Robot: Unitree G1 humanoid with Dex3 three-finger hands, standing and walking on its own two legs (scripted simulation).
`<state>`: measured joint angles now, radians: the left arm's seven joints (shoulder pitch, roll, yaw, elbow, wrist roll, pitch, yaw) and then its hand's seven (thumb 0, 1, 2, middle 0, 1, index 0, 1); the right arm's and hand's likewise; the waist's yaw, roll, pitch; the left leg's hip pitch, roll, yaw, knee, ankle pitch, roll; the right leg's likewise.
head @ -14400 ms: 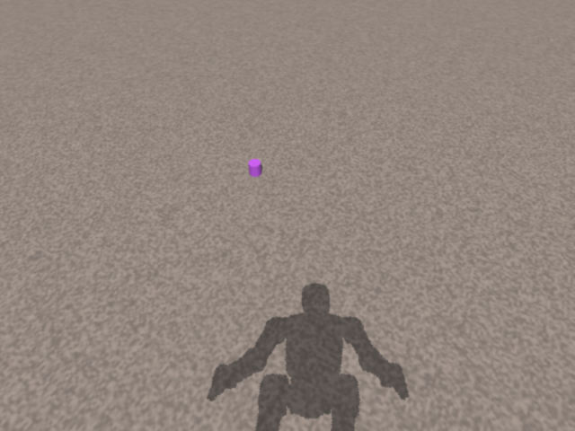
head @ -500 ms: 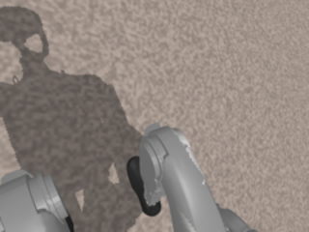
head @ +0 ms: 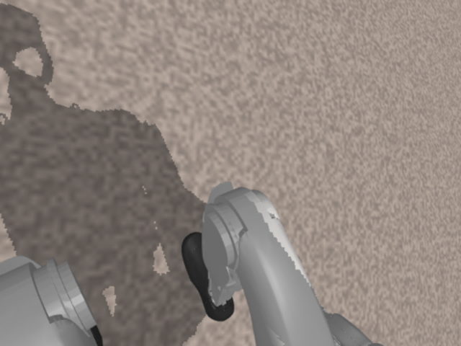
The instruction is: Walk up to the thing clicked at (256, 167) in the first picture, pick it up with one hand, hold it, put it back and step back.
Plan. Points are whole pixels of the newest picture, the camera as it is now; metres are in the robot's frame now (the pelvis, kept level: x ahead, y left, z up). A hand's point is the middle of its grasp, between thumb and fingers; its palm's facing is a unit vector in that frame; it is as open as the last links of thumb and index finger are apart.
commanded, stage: close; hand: left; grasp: from above
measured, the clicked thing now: out of the picture +0.47 +0.34 -0.27
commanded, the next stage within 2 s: settle in 1.38 s
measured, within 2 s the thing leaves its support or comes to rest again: leaves its support in 1.76 s
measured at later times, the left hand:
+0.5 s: hand out of the picture +0.45 +0.34 -0.25, palm faces -0.47 -0.16 -0.87, open 11.5 cm
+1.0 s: hand out of the picture +0.45 +0.34 -0.25, palm faces -0.44 -0.16 -0.88, open 9.4 cm
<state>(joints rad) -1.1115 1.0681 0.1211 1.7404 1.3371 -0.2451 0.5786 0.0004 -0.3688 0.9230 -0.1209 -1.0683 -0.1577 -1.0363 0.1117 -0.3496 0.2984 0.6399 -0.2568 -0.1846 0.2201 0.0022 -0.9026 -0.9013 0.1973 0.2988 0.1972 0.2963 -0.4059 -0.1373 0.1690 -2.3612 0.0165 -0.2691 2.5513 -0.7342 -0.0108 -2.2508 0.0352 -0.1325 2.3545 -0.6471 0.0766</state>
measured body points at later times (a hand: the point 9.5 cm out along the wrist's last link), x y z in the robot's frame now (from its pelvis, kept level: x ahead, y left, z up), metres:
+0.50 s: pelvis +0.00 +0.00 +0.00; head +0.29 +0.13 +0.32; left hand +0.47 +0.35 -0.20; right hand +0.05 -0.25 -0.05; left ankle +0.06 +0.13 -0.27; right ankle +0.12 -0.13 -0.27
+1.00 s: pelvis +0.00 +0.00 +0.00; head +0.29 +0.13 +0.32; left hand +0.47 +0.35 -0.20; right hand +0.05 -0.26 -0.05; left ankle +0.06 +0.13 -0.27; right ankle +0.12 -0.13 -0.27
